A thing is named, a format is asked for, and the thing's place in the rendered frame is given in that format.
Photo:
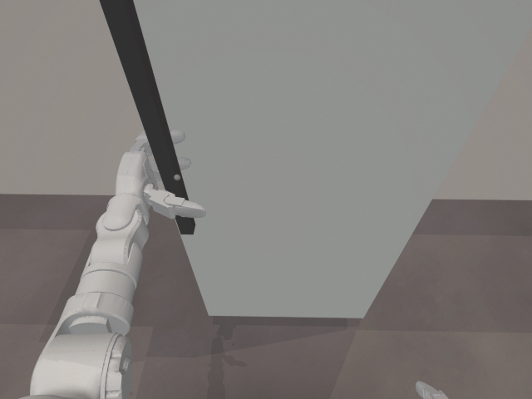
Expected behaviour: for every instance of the robot left upper arm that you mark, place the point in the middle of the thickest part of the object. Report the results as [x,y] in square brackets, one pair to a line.
[85,366]

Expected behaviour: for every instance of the robot left forearm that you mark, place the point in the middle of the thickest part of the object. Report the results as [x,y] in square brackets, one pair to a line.
[102,303]

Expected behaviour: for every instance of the handle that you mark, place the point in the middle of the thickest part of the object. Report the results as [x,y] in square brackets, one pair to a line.
[125,30]

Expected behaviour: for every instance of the robot left hand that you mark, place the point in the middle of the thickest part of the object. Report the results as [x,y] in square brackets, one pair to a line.
[135,172]

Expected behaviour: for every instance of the robot right hand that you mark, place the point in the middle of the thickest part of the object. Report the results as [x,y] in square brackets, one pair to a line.
[427,392]

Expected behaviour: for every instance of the fridge door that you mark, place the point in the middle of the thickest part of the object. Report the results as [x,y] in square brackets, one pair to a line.
[318,132]

